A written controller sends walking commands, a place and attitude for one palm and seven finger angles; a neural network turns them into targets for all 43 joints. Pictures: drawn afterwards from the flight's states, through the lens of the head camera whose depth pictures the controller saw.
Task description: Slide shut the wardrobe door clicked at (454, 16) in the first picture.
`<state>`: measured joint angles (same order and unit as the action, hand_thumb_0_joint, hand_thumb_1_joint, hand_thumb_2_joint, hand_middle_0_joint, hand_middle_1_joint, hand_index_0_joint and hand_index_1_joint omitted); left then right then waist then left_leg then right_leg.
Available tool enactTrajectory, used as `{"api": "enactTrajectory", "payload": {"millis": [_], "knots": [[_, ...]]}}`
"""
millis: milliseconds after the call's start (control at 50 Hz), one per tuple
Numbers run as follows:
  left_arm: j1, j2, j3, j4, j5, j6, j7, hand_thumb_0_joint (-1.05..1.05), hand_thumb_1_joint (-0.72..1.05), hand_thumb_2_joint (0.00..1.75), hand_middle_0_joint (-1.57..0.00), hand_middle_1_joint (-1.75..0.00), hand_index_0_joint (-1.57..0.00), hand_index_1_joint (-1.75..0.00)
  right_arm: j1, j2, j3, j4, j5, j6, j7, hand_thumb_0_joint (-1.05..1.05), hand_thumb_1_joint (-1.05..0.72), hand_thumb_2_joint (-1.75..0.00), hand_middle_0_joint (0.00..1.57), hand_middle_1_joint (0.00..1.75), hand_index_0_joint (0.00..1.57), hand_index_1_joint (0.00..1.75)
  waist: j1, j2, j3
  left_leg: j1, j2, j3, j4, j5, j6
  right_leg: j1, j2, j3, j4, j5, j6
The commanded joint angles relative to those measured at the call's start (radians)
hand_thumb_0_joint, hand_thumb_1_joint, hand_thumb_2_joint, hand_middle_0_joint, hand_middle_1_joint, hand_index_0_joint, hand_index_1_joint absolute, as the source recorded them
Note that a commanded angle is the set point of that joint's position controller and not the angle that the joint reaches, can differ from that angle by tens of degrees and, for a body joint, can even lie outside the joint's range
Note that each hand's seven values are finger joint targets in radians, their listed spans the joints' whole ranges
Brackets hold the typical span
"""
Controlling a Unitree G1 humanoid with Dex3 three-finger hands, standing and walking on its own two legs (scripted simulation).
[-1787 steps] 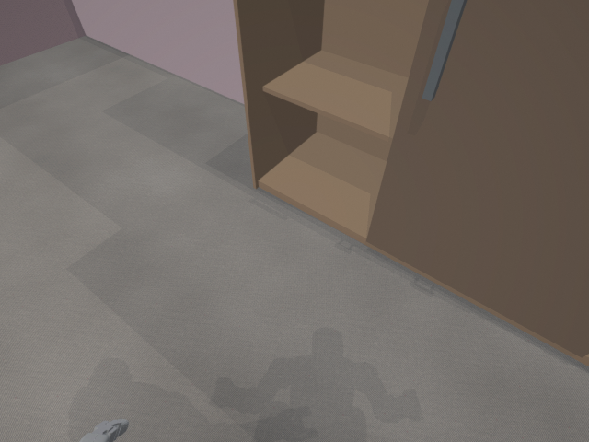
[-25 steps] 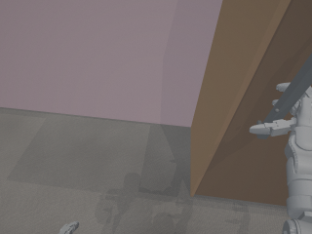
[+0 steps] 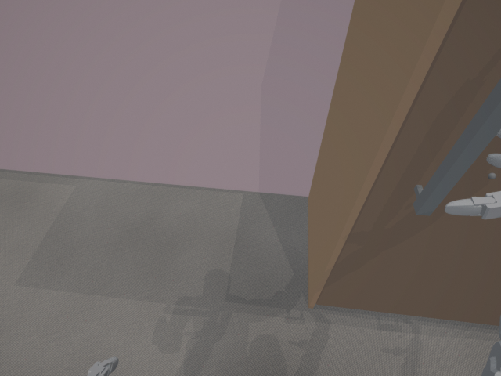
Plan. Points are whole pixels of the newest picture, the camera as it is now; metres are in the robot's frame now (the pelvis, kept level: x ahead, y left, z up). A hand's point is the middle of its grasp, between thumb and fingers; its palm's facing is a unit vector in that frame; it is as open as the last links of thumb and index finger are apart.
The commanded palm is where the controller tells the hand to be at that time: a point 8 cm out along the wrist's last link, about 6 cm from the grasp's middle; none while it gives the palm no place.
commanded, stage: slip the hand off the handle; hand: right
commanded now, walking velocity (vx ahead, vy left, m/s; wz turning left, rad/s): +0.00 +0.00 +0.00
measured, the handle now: (465, 136) +0.44 -0.29 +0.17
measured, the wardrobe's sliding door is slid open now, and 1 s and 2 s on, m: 0.00 0.00 0.00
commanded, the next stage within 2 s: draw the hand back to the body in 0.82 s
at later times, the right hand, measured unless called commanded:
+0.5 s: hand out of the picture +0.34 -0.34 +0.12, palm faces +0.45 +0.86 -0.25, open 14.6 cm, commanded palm +0.29 -0.36 +0.14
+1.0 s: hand out of the picture +0.28 -0.33 +0.13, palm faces +0.42 +0.89 -0.16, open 14.7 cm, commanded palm +0.23 -0.36 +0.15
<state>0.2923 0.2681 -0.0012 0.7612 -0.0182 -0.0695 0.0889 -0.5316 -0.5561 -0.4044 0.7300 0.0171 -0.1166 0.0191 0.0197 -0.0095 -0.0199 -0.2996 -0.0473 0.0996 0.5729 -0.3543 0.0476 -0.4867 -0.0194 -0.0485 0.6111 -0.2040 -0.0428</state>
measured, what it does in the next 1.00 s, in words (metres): stands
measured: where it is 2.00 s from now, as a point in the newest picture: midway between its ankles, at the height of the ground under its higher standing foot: outside the picture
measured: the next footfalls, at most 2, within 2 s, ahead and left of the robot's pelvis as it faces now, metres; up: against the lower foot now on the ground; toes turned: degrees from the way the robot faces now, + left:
none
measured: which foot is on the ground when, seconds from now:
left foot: down 0.00-1.00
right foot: down 0.00-1.00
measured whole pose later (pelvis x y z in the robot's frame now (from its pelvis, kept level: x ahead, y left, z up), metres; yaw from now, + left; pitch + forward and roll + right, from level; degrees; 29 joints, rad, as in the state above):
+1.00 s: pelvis -0.01 -0.01 +0.01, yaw -1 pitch -1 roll +2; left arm 0.18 0.24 -0.05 0.73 -0.04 -0.17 0.13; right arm -0.08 -0.43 -0.43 0.23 0.19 -0.02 0.10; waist -0.06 -0.03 0.00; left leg -0.17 -0.04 0.10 0.51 -0.33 0.04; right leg -0.36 0.00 -0.04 0.55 -0.18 -0.05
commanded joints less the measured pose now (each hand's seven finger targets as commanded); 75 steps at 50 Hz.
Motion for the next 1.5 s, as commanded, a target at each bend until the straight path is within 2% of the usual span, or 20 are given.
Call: {"api": "enactTrajectory", "payload": {"millis": [0,100,260,340,500,640,820,920,940,960,1000,1060,1120,1180,1240,1340,1420,1440,1460,1480], "knots": [[0.022,0.163,0.047,-0.109,-0.007,-0.038,0.013,0.00,0.90,0.90,-0.20,-0.30,-0.20,-0.30,-0.413,-0.337,-0.070,-0.174,0.001,-0.066,0.013,0.00,0.55,-0.20,0.25,1.15,0.25,1.15,0.024,-0.081,-0.273,-0.113,0.015,-0.099,-0.089,0.212,-0.048,0.292,0.010,0.078,-0.040,0.107,-0.017],[0.031,0.167,0.049,-0.122,-0.008,-0.035,0.008,0.00,0.90,0.90,-0.20,-0.30,-0.20,-0.30,-0.350,-0.379,-0.121,-0.165,0.000,-0.074,0.015,0.00,0.55,-0.20,0.25,1.15,0.25,1.15,0.010,-0.085,-0.276,-0.115,0.009,-0.092,-0.077,0.211,-0.045,0.283,0.008,0.078,-0.033,0.119,-0.017],[-0.012,0.159,0.057,-0.184,-0.017,-0.046,-0.006,0.00,0.90,0.90,-0.20,-0.30,-0.20,-0.30,-0.076,-0.290,-0.124,-0.370,0.045,-0.060,0.015,0.00,0.55,-0.20,0.25,1.15,0.25,1.15,-0.038,-0.079,-0.312,-0.081,-0.007,-0.077,-0.059,0.226,-0.040,0.326,-0.002,0.083,-0.039,0.174,-0.015],[-0.047,0.155,0.048,-0.188,-0.017,-0.054,0.004,0.00,0.90,0.90,-0.20,-0.30,-0.20,-0.30,-0.072,-0.293,-0.143,-0.474,0.056,-0.050,-0.007,0.00,0.55,-0.20,0.25,1.15,0.25,1.15,-0.024,-0.073,-0.246,-0.106,-0.013,-0.074,-0.076,0.158,-0.040,0.310,-0.008,0.089,-0.059,0.104,-0.015],[-0.113,0.134,0.031,-0.191,-0.016,-0.087,0.024,0.00,0.90,0.90,-0.20,-0.30,-0.20,-0.30,0.018,-0.195,-0.071,-0.622,0.054,-0.010,-0.018,0.00,0.55,-0.20,0.25,1.15,0.25,1.15,-0.032,-0.155,-0.228,-0.106,-0.010,-0.060,-0.094,0.113,-0.031,0.369,-0.014,0.118,-0.109,0.059,-0.002],[-0.153,0.130,0.020,-0.190,-0.027,-0.108,0.045,0.00,0.90,0.90,-0.20,-0.30,-0.20,-0.30,0.085,-0.164,-0.071,-0.630,0.092,0.049,0.010,0.00,0.55,-0.20,0.25,1.15,0.25,1.15,-0.036,-0.061,-0.180,-0.084,-0.002,-0.059,-0.132,0.087,-0.035,0.355,-0.009,0.115,-0.136,-0.002,-0.001],[-0.184,0.117,0.011,-0.197,-0.017,-0.136,0.043,0.00,0.90,0.90,-0.20,-0.30,-0.20,-0.30,0.158,-0.167,-0.083,-0.770,0.088,0.021,0.015,0.00,0.55,-0.20,0.25,1.15,0.25,1.15,-0.052,-0.134,-0.200,-0.049,0.002,-0.060,-0.140,0.129,-0.031,0.401,-0.004,0.110,-0.141,0.066,0.004],[-0.190,0.117,0.008,-0.173,-0.017,-0.144,0.054,0.00,0.90,0.90,-0.20,-0.30,-0.20,-0.30,0.159,-0.169,-0.102,-0.721,0.106,0.020,0.020,0.00,0.55,-0.20,0.25,1.15,0.25,1.15,-0.042,-0.086,-0.156,-0.055,0.006,-0.064,-0.160,0.107,-0.037,0.377,0.001,0.103,-0.147,0.028,0.003],[-0.196,0.129,0.007,-0.167,-0.041,-0.149,0.067,0.00,0.90,0.90,-0.20,-0.30,-0.20,-0.30,0.164,-0.081,-0.068,-0.682,0.268,0.044,0.124,0.00,0.55,-0.20,0.25,1.15,0.25,1.15,-0.022,-0.034,-0.180,0.006,0.014,-0.080,-0.179,0.151,-0.035,0.401,0.004,0.098,-0.141,0.038,0.003],[-0.208,0.132,0.007,-0.174,-0.051,-0.160,0.075,0.00,0.90,0.90,-0.20,-0.30,-0.20,-0.30,0.139,-0.171,-0.126,-0.721,0.293,0.049,0.179,0.00,0.55,-0.20,0.25,1.15,0.25,1.15,-0.046,-0.043,-0.206,0.035,0.018,-0.084,-0.180,0.189,-0.037,0.412,0.005,0.093,-0.138,0.068,0.001],[-0.221,0.128,0.000,-0.190,-0.055,-0.175,0.085,0.00,0.90,0.90,-0.20,-0.30,-0.20,-0.30,0.162,-0.197,-0.142,-0.751,0.330,0.072,0.249,0.00,0.55,-0.20,0.25,1.15,0.25,1.15,-0.063,-0.090,-0.241,0.065,0.020,-0.084,-0.172,0.256,-0.038,0.440,0.013,0.088,-0.136,0.128,-0.002],[-0.224,0.125,-0.015,-0.213,-0.063,-0.196,0.082,0.00,0.90,0.90,-0.20,-0.30,-0.20,-0.30,0.227,-0.194,-0.124,-0.738,0.363,0.099,0.350,0.00,0.55,-0.20,0.25,1.15,0.25,1.15,-0.065,-0.121,-0.189,0.058,0.024,-0.095,-0.172,0.294,-0.047,0.430,0.013,0.092,-0.138,0.144,-0.001],[-0.223,0.127,-0.013,-0.250,-0.068,-0.203,0.067,0.00,0.90,0.90,-0.20,-0.30,-0.20,-0.30,0.347,-0.223,-0.171,-0.745,0.382,0.120,0.400,0.00,0.55,-0.20,0.25,1.15,0.25,1.15,-0.086,-0.070,-0.159,0.058,0.021,-0.090,-0.173,0.289,-0.057,0.411,0.010,0.098,-0.146,0.141,-0.002],[-0.229,0.125,-0.009,-0.276,-0.072,-0.204,0.047,0.00,0.90,0.90,-0.20,-0.30,-0.20,-0.30,0.430,-0.214,-0.229,-0.765,0.404,0.152,0.369,0.00,0.55,-0.20,0.25,1.15,0.25,1.15,-0.100,-0.031,-0.145,0.053,0.034,-0.104,-0.176,0.269,-0.067,0.377,0.008,0.094,-0.136,0.115,0.003],[-0.240,0.122,-0.008,-0.291,-0.074,-0.212,0.036,0.00,0.90,0.90,-0.20,-0.30,-0.20,-0.30,0.451,-0.155,-0.214,-0.830,0.419,0.157,0.329,0.00,0.55,-0.20,0.25,1.15,0.25,1.15,-0.094,-0.021,-0.125,0.029,0.037,-0.117,-0.186,0.217,-0.074,0.376,0.003,0.092,-0.127,0.080,0.008],[-0.241,0.123,-0.009,-0.284,-0.075,-0.217,0.042,0.00,0.90,0.90,-0.20,-0.30,-0.20,-0.30,0.408,-0.119,-0.142,-0.922,0.383,0.154,0.303,0.00,0.51,-0.22,0.25,1.13,0.25,1.13,-0.067,-0.083,-0.056,-0.024,0.034,-0.142,-0.212,0.110,-0.076,0.377,-0.004,0.089,-0.132,0.015,0.008],[-0.252,0.117,-0.021,-0.274,-0.071,-0.236,0.062,0.00,0.90,0.90,-0.20,-0.30,-0.20,-0.30,0.317,-0.116,-0.096,-0.993,0.361,0.137,0.293,0.00,0.37,-0.29,0.24,1.04,0.24,1.04,-0.057,-0.127,-0.030,-0.031,0.015,-0.103,-0.230,0.006,-0.051,0.402,0.001,0.116,-0.196,-0.089,0.008],[-0.231,0.117,-0.002,-0.259,-0.024,-0.236,0.038,0.00,0.90,0.90,-0.20,-0.30,-0.20,-0.30,0.267,-0.250,-0.172,-1.042,0.216,0.069,0.090,0.00,0.33,-0.31,0.24,1.02,0.24,1.02,-0.067,-0.145,0.022,-0.038,0.040,-0.133,-0.304,-0.048,-0.030,0.355,0.002,0.111,-0.215,-0.150,0.027],[-0.239,0.110,-0.005,-0.242,-0.015,-0.238,0.030,0.00,0.90,0.90,-0.20,-0.30,-0.20,-0.30,0.370,-0.111,-0.091,-0.985,0.193,0.045,0.010,0.00,0.30,-0.32,0.24,1.00,0.24,1.00,-0.053,-0.132,0.059,-0.043,0.044,-0.113,-0.320,-0.070,-0.026,0.358,0.003,0.118,-0.234,-0.191,0.033],[-0.223,0.101,-0.004,-0.238,-0.017,-0.239,0.024,0.00,0.90,0.90,-0.20,-0.30,-0.20,-0.30,0.469,-0.038,-0.053,-0.969,0.182,0.034,-0.026,0.00,0.26,-0.34,0.24,0.98,0.24,0.98,-0.048,-0.069,0.065,-0.029,0.041,-0.098,-0.312,-0.070,-0.029,0.365,-0.006,0.127,-0.257,-0.220,0.034]]}}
